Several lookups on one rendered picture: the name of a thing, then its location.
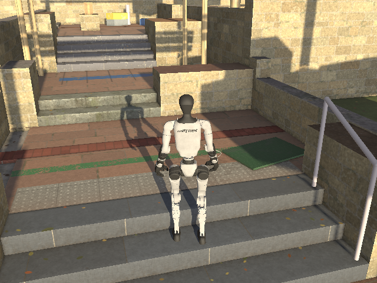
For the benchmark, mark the robot head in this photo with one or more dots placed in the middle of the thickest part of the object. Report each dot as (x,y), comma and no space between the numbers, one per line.
(186,102)

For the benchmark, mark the left robot upper arm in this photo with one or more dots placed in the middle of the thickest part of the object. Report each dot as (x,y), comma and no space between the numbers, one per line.
(168,126)

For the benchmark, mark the robot right hand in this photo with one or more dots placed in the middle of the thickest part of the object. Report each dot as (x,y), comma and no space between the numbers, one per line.
(215,165)

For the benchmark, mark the right robot upper arm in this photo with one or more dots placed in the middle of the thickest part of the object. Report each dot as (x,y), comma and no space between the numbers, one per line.
(205,124)

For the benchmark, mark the robot left hand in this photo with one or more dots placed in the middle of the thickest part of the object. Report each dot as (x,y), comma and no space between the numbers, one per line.
(158,169)

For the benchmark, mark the robot left foot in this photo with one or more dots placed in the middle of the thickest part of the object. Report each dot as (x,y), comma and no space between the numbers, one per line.
(176,237)

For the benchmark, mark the robot left forearm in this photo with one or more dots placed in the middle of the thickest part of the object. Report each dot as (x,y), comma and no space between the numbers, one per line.
(161,158)

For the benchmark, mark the robot right forearm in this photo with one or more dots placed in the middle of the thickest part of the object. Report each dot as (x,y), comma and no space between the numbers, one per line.
(213,156)

